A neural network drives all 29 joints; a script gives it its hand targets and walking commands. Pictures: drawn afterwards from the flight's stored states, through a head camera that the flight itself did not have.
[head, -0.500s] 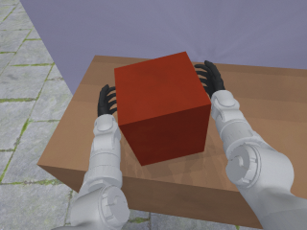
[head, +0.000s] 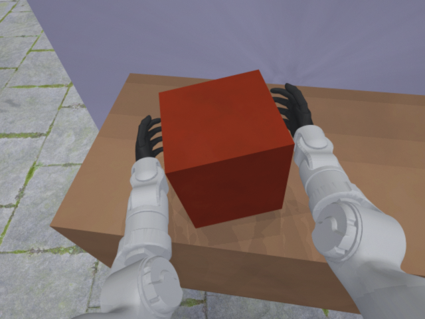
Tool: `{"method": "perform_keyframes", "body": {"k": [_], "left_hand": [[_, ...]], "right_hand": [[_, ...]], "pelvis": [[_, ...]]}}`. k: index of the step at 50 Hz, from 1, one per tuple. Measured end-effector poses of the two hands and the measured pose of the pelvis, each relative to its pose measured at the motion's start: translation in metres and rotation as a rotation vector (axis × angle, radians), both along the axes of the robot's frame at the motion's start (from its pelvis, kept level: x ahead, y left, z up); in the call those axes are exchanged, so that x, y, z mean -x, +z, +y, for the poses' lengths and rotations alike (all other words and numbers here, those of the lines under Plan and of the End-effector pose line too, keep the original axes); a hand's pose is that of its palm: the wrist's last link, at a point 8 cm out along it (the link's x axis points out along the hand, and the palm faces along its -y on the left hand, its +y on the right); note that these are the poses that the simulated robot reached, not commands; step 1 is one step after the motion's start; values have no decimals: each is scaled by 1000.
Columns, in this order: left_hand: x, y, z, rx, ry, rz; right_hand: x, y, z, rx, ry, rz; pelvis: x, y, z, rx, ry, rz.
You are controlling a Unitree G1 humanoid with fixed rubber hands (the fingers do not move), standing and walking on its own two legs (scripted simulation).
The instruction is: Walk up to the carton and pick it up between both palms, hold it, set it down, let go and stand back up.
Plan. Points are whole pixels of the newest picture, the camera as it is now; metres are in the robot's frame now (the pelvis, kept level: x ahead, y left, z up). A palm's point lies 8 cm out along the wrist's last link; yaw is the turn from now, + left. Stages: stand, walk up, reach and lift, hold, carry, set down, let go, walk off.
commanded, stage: set down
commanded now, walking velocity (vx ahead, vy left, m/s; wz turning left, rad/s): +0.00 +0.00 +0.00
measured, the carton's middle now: (224, 154) +0.44 +0.08 +0.01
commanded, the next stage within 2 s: none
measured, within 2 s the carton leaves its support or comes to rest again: rests again in 1.44 s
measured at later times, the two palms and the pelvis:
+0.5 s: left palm (149, 158) +0.36 +0.22 +0.06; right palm (301, 128) +0.47 -0.06 +0.10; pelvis +0.00 +0.00 +0.00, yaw +0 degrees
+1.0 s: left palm (151, 158) +0.37 +0.22 +0.06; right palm (303, 129) +0.48 -0.06 +0.09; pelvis +0.01 +0.00 +0.00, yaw +0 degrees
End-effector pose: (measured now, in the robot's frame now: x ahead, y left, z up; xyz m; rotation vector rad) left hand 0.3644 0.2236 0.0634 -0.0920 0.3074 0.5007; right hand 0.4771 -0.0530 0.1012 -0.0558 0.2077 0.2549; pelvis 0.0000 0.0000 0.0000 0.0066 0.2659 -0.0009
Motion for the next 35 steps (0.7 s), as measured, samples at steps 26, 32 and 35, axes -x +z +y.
{"method": "perform_keyframes", "body": {"k": [26,32,35], "left_hand": [[0,-4,-4,-2,-1,10],[-1,-5,-4,-6,-2,10],[-1,-5,-5,-6,-2,9]], "right_hand": [[2,-6,-5,0,-1,0],[2,-6,-6,4,0,-2],[2,-6,-7,7,1,-2]], "pelvis": [[-4,1,-1,-5,0,-19],[-4,1,-2,-7,-2,-19],[-5,1,-2,-7,-3,-18]]}}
